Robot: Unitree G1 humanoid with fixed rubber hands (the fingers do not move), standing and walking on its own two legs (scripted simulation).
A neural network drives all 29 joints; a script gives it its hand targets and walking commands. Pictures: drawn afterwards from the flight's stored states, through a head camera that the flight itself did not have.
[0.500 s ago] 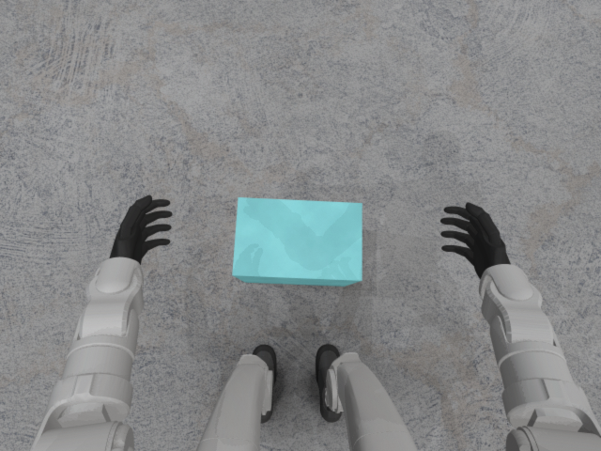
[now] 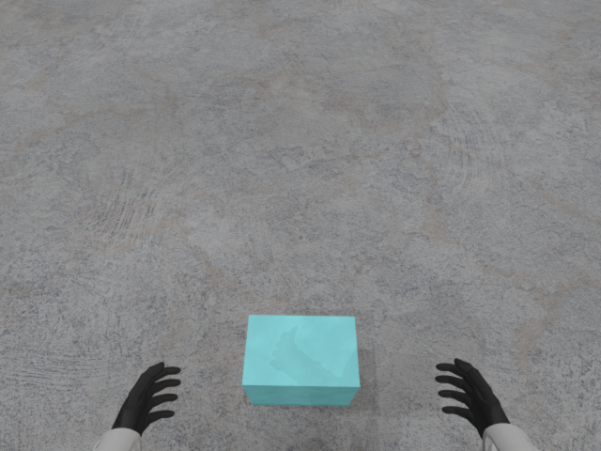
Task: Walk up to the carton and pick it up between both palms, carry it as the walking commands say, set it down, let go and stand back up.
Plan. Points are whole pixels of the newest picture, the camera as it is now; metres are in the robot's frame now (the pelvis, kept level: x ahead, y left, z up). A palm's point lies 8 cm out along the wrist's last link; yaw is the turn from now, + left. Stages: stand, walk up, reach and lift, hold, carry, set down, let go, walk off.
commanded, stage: let go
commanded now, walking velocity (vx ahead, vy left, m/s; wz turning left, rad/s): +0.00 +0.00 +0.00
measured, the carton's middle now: (300, 362) +0.39 +0.00 -0.64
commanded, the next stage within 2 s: stand in 0.38 s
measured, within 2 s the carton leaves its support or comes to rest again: neither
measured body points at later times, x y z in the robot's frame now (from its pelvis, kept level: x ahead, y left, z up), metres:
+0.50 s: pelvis +0.01 +0.01 +0.00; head -0.01 +0.00 +0.45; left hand +0.16 +0.27 -0.09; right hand +0.16 -0.26 -0.09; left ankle -0.02 +0.10 -0.74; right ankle -0.02 -0.10 -0.74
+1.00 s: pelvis +0.00 +0.00 +0.00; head -0.01 +0.00 +0.45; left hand +0.10 +0.29 -0.11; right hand +0.11 -0.28 -0.11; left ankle -0.02 +0.10 -0.74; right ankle -0.02 -0.10 -0.74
